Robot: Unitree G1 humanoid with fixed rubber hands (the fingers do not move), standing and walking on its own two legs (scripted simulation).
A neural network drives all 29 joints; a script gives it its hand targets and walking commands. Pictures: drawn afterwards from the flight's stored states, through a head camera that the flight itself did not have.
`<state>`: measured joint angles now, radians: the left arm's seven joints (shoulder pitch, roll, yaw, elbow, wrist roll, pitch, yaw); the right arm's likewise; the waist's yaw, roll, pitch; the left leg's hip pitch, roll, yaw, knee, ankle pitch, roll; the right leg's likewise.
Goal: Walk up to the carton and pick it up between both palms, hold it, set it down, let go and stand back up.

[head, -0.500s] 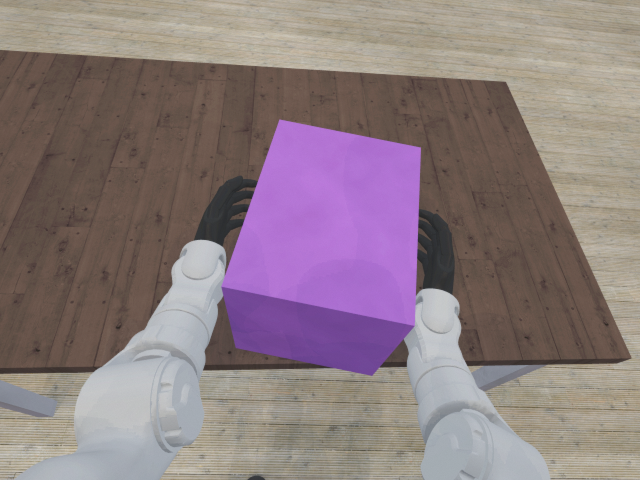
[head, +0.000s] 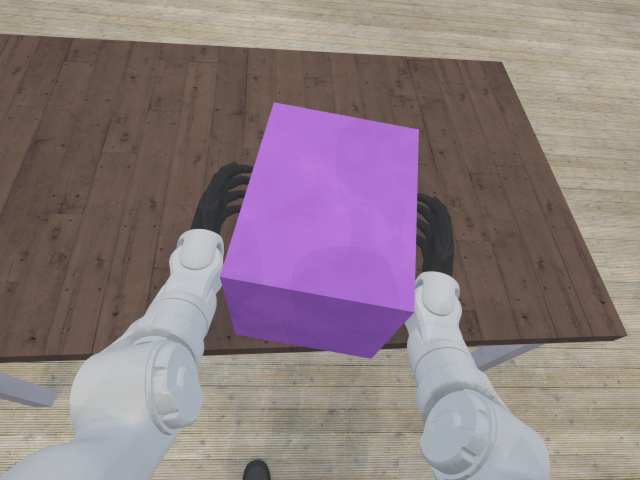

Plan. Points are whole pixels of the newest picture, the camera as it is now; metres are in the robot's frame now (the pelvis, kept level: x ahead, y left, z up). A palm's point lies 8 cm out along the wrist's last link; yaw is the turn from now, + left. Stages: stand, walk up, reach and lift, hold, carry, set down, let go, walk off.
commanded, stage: set down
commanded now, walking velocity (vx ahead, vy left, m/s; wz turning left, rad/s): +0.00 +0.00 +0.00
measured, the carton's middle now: (324, 235) +0.44 -0.01 -0.02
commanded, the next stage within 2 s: none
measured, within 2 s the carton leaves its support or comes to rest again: neither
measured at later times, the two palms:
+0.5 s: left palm (210, 196) +0.46 +0.14 +0.03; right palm (435, 255) +0.40 -0.15 +0.01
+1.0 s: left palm (152, 258) +0.39 +0.21 +0.00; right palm (455, 293) +0.35 -0.17 +0.01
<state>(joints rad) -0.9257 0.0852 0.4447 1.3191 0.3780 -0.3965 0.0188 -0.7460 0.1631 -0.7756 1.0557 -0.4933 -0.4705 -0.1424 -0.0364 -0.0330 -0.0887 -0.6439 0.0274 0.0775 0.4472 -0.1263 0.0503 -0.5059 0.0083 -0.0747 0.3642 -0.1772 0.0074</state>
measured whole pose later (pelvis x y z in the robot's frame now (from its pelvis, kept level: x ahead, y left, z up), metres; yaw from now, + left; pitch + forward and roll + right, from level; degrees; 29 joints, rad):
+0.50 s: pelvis +0.00 +0.01 -0.01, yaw -2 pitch +21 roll -4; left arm -1.00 0.16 0.20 1.39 0.06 -0.33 0.07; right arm -0.82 0.03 -0.35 1.23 -0.08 -0.34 -0.19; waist -0.07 0.02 -0.18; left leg -0.77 0.04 0.09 0.62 -0.21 0.07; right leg -0.62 0.01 -0.06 0.51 -0.24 0.03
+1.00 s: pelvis -0.02 +0.02 -0.02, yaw -1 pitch +19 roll -4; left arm -0.66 0.27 -0.04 1.04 -0.20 -0.30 0.01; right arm -0.57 -0.08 -0.11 0.94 0.17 -0.31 -0.17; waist -0.04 0.02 -0.17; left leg -0.80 0.03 0.04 0.67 -0.20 0.07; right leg -0.66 0.01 -0.06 0.57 -0.24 0.03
